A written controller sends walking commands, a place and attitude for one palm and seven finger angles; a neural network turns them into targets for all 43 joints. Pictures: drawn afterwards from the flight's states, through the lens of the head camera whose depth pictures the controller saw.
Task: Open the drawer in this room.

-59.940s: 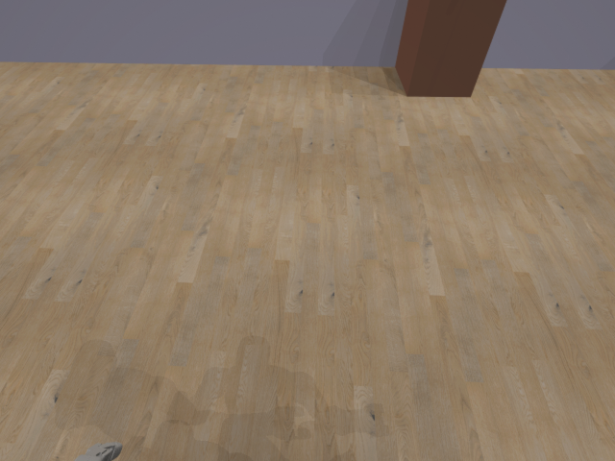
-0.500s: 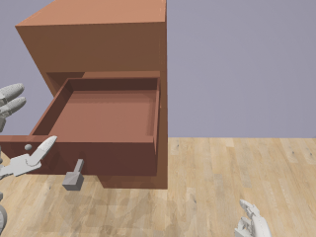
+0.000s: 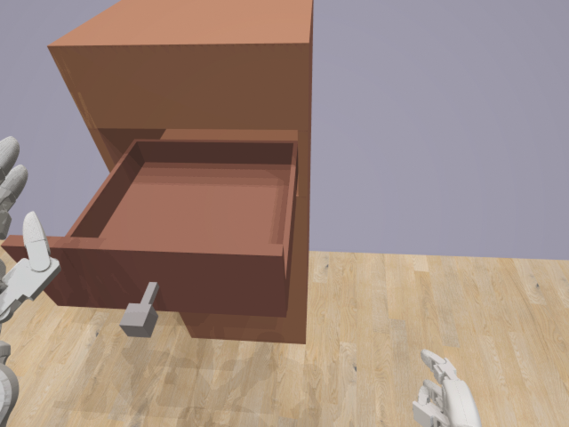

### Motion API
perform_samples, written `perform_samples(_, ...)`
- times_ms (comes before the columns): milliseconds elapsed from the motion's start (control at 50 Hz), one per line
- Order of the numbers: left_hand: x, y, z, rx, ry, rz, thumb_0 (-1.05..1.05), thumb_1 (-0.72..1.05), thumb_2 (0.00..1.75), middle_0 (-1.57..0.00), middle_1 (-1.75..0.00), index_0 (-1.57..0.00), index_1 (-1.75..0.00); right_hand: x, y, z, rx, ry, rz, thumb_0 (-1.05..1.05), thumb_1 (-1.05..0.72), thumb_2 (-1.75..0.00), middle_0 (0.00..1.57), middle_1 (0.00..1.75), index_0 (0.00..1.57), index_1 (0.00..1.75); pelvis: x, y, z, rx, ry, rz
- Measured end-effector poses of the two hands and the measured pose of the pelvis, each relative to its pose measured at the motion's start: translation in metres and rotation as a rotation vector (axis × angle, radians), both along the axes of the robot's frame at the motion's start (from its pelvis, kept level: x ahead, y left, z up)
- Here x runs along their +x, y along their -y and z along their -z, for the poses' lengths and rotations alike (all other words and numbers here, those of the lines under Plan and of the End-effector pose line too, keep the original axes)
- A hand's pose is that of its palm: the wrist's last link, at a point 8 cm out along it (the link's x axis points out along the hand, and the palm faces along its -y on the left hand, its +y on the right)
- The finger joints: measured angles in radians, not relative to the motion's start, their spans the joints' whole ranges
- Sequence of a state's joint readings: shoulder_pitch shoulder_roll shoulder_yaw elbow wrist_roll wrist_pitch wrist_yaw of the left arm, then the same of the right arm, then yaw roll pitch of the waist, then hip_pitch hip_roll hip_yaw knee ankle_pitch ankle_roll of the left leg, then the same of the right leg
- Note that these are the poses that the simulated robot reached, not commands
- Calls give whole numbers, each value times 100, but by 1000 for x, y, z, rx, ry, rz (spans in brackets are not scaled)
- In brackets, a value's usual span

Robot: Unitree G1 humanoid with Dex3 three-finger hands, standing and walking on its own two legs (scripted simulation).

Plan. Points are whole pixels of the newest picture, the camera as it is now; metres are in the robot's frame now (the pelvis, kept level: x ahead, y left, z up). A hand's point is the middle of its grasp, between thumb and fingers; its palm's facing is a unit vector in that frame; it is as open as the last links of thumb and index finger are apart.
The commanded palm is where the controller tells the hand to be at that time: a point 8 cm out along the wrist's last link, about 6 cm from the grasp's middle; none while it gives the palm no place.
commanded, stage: step back with the hand held close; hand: left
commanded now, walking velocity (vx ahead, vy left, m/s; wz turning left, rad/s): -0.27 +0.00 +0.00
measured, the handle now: (144, 308) +0.25 +0.24 +0.05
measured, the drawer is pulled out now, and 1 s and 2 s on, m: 0.30 0.30 0.30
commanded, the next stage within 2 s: stop stepping back and stand still in 0.94 s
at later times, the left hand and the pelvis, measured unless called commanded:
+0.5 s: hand out of the picture +0.11 +0.27 +0.23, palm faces +0.44 -0.72 -0.54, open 7.4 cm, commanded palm +0.05 +0.31 +0.24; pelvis -0.08 +0.03 -0.01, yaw +1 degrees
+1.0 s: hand out of the picture +0.01 +0.26 +0.23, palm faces +0.48 -0.76 -0.44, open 7.4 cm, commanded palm -0.06 +0.31 +0.24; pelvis -0.19 +0.03 -0.02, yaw +0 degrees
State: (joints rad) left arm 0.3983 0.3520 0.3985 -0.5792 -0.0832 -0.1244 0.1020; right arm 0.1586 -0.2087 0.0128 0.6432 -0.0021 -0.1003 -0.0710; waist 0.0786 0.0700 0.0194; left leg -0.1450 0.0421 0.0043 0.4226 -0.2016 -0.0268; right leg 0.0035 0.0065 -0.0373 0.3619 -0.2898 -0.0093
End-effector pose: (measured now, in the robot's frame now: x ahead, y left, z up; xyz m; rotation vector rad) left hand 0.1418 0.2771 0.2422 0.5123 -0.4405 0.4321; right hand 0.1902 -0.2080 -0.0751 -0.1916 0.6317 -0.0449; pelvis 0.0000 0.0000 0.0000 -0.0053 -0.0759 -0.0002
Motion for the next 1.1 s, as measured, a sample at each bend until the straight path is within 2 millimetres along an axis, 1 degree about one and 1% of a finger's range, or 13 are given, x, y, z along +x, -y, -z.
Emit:
perform_samples(120,1,-4,-6,99,-2,37,2,88,90,-21,-30,-21,-31,-13,7,1,-25,-53,26,1,-91,-90,20,29,20,30,-9,-4,2,-18,-56,-13)
perform_samples(200,-1,-7,-1,133,-51,78,2,89,90,-21,-30,-21,-30,-28,13,1,-44,-82,74,1,-91,-90,20,29,20,30,-18,-13,3,-21,-80,-7)
perform_samples(280,-10,-12,4,161,-97,108,2,89,90,-21,-30,-21,-30,-47,13,1,-61,-101,114,1,-91,-90,20,29,20,30,-31,-21,4,-23,-91,1)
perform_samples(420,-43,-26,0,212,-53,110,2,89,90,-21,-30,-21,-30,-84,1,2,-79,-108,116,1,-91,-90,20,29,20,30,-59,-32,8,-26,-88,2)
perform_samples(560,-89,-31,-5,237,48,44,2,89,90,-21,-30,-21,-30,-115,-14,11,-49,-71,62,1,-91,-90,20,29,20,30,-93,-30,16,-33,-72,-34)
perform_samples(660,-123,-30,-6,201,110,12,2,89,90,-21,-30,-21,-30,-137,-17,19,-55,-94,36,1,-91,-90,20,30,20,30,-112,-32,18,-37,-62,-43)
perform_samples(720,-135,-37,-7,175,170,13,1,89,90,-21,-30,-21,-30,-152,-17,22,-88,-115,47,1,-91,-90,20,30,20,30,-120,-39,21,-45,-64,-47)
perform_samples(760,-139,-44,-6,167,201,9,1,88,90,-21,-30,-21,-30,-161,-19,21,-101,-117,56,1,-91,-90,20,30,20,30,-130,-41,22,-49,-61,-54)
perform_samples(840,-146,-56,-8,159,185,-17,1,89,90,-21,-30,-21,-30,-178,-26,12,-77,-92,59,1,-91,-90,20,29,20,30,-149,-40,16,-59,-67,-50)
perform_samples(880,-153,-53,-7,146,165,-9,2,89,90,-21,-30,-21,-30,-187,-29,8,-59,-80,51,1,-91,-90,20,29,20,30,-157,-38,13,-60,-78,-37)
perform_samples(940,-164,-40,-5,127,134,34,2,89,90,-20,-30,-21,-30,-198,-30,6,-42,-67,33,1,-91,-90,20,29,20,30,-171,-34,11,-55,-98,-14)
perform_samples(1040,-185,-14,-4,179,118,120,2,89,90,-21,-30,-21,-30,-217,-22,16,-31,-75,16,1,-91,-90,20,30,20,30,-204,-25,18,-39,-120,18)
perform_samples(1100,-194,-14,-9,207,101,133,2,89,90,-21,-30,-21,-30,-237,-14,14,-37,-127,52,1,-91,-90,20,30,20,30,-213,-25,11,-20,-120,18)
